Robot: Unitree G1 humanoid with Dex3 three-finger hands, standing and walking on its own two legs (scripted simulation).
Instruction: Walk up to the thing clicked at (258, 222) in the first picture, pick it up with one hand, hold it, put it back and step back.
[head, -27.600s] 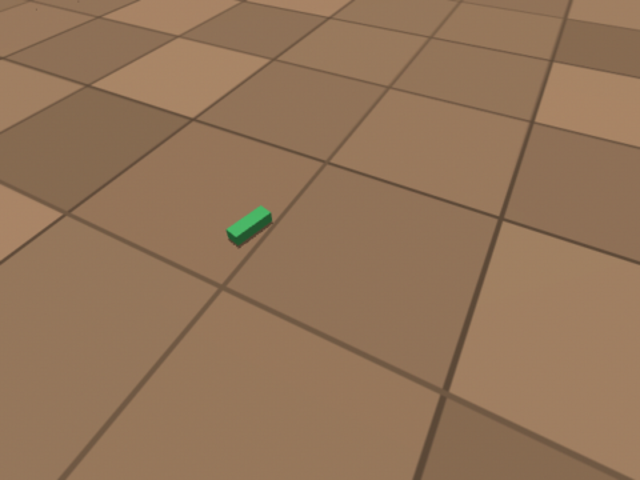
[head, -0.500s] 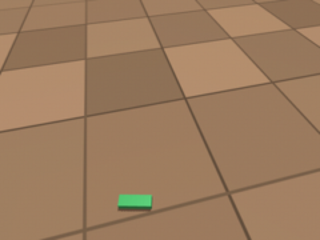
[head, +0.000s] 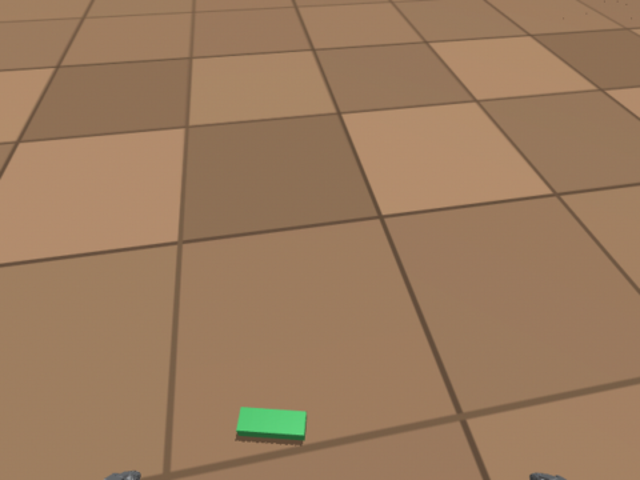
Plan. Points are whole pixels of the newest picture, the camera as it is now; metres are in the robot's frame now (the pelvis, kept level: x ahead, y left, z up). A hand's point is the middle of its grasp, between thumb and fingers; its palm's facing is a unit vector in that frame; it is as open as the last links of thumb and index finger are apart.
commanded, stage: walk up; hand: left
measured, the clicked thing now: (272, 423) +0.41 +0.16 -0.75
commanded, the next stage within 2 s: stand in 0.86 s
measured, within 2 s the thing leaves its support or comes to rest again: neither
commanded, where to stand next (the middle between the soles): +0.04 -0.03 m, yaw -1 degrees
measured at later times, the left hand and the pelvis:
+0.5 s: hand out of the picture +0.07 +0.26 -0.16, palm faces +0.02 -0.94 -0.34, open 7.4 cm; pelvis +0.00 +0.00 +0.00, yaw +1 degrees
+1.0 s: hand out of the picture +0.07 +0.25 -0.15, palm faces +0.02 -0.94 -0.33, open 7.4 cm; pelvis +0.00 -0.01 +0.00, yaw +1 degrees
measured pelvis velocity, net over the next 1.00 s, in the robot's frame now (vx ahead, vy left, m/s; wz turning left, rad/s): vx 0.00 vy -0.01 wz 0.02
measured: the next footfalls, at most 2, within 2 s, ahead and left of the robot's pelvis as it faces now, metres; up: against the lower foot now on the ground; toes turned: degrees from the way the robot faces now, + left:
none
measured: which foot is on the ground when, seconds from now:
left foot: down 0.00-1.00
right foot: down 0.00-1.00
